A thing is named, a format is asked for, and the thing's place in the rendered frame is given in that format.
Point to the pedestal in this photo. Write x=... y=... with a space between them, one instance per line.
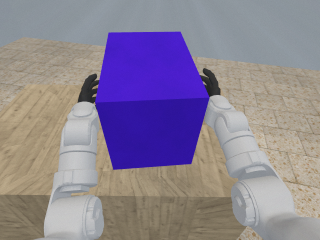
x=174 y=202

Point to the right robot forearm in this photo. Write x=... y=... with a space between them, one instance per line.
x=244 y=159

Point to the robot left upper arm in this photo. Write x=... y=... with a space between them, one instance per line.
x=74 y=218

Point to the right robot hand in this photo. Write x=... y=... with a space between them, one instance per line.
x=212 y=85

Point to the robot right upper arm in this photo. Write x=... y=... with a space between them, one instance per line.
x=265 y=204

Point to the left robot forearm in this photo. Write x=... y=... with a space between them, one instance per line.
x=77 y=155

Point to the carton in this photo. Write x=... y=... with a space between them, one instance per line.
x=151 y=100

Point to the left robot hand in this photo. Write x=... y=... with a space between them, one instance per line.
x=87 y=92

